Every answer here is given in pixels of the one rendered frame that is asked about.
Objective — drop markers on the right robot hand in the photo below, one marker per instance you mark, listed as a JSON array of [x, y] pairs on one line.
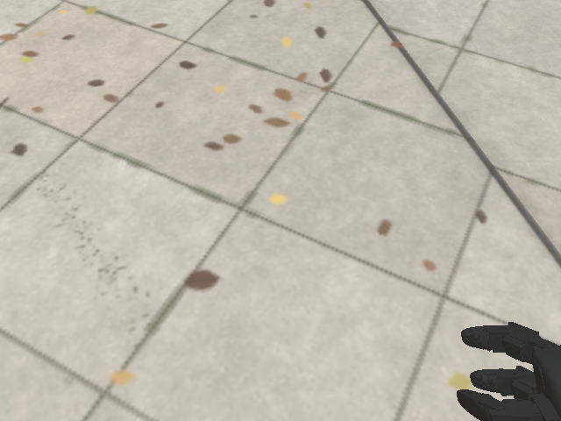
[[537, 395]]

